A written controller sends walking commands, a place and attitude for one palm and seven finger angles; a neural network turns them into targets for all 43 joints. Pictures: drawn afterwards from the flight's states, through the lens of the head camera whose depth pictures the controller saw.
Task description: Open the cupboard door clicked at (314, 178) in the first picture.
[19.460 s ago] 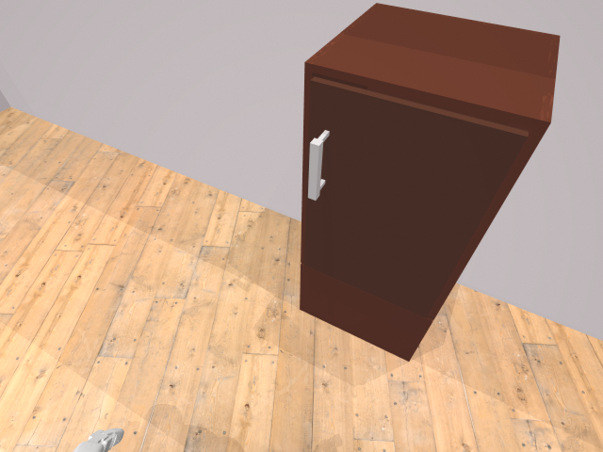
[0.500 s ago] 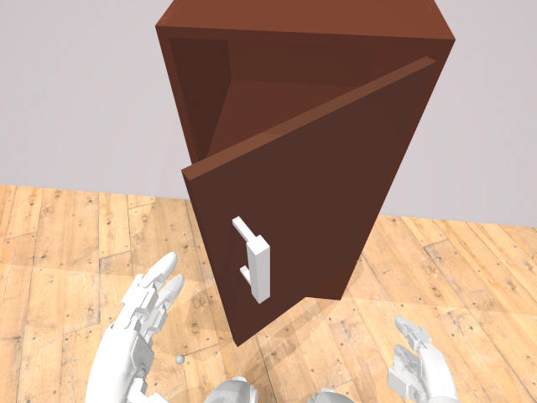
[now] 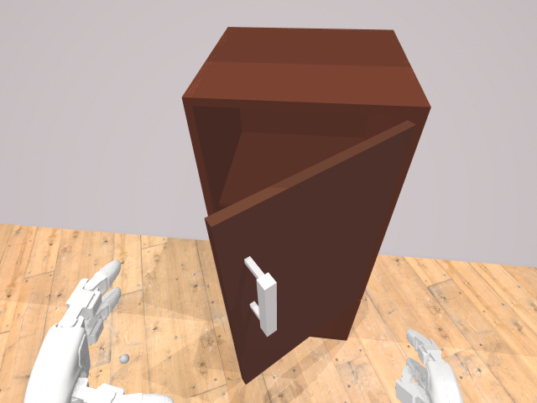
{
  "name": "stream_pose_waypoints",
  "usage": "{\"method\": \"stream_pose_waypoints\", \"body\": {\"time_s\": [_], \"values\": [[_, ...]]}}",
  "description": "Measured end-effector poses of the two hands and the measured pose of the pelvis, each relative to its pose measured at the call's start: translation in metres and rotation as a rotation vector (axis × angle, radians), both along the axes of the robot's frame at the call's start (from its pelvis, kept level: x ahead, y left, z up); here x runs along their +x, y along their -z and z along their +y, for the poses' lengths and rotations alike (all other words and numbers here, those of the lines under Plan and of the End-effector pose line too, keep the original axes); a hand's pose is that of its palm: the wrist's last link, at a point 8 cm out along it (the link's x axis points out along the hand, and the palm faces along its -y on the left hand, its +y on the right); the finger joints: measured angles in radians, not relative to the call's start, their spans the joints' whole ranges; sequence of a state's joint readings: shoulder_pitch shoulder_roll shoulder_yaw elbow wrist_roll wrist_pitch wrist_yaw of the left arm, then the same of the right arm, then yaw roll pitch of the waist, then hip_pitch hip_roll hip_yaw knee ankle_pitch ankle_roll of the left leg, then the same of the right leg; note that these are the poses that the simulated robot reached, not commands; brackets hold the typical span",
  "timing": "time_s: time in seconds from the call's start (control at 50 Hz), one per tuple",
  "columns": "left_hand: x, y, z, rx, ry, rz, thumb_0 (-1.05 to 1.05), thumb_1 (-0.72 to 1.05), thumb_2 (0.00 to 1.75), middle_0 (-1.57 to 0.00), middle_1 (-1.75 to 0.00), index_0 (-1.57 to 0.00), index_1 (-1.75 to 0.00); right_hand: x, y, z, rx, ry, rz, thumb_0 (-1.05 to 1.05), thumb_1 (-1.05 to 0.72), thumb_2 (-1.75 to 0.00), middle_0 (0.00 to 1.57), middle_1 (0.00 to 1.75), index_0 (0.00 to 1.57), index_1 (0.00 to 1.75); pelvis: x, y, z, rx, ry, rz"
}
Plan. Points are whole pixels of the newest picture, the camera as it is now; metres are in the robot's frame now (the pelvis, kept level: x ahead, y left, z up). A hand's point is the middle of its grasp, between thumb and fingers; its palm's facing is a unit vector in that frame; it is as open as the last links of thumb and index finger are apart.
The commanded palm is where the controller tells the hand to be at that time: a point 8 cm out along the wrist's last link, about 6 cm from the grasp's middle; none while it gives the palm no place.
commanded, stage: draw the hand back to the body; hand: left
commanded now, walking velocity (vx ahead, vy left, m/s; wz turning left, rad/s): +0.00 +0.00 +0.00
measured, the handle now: (260, 297) +0.28 +0.05 +0.02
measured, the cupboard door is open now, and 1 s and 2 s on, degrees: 42 42 42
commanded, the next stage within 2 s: step back with the hand held close in 0.90 s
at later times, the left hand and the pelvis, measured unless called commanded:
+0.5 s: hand (31, 281) +0.19 +0.27 +0.19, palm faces +0.42 -0.82 -0.39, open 9.3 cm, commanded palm +0.14 +0.31 +0.22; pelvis +0.01 +0.01 +0.04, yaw +0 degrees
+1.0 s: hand (28, 276) +0.19 +0.26 +0.21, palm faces +0.45 -0.81 -0.38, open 7.4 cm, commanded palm +0.15 +0.30 +0.22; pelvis +0.00 +0.00 +0.04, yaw +0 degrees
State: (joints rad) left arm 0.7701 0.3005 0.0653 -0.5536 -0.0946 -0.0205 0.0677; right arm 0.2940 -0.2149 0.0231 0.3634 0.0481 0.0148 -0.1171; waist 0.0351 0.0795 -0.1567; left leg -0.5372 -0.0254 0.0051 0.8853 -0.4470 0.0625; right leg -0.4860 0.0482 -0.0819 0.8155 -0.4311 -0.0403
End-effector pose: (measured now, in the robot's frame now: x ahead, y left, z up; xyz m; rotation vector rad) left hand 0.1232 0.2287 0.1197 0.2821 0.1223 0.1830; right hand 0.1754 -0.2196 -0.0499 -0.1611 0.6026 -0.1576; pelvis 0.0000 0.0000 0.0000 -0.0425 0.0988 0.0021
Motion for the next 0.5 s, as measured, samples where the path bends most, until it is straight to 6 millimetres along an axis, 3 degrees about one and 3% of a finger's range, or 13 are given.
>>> {"method": "stream_pose_waypoints", "body": {"time_s": [0.24,0.5], "values": [[0.011,-0.043,0.039,0.113,-0.135,-0.107,-0.01,0.11,0.56,-0.17,-0.30,-0.18,-0.30,0.001,-0.009,0.020,-0.011,-0.073,0.029,0.02,-0.91,-0.90,0.21,0.30,0.20,0.30,0.003,-0.022,0.008,0.010,-0.009,-0.086],[0.025,-0.089,0.074,0.199,-0.199,-0.245,0.00,0.56,0.76,-0.19,-0.30,-0.20,-0.30,0.011,-0.023,0.015,-0.029,-0.094,0.029,0.02,-0.91,-0.90,0.21,0.30,0.20,0.30,0.009,-0.036,0.010,0.018,0.004,-0.139]]}}
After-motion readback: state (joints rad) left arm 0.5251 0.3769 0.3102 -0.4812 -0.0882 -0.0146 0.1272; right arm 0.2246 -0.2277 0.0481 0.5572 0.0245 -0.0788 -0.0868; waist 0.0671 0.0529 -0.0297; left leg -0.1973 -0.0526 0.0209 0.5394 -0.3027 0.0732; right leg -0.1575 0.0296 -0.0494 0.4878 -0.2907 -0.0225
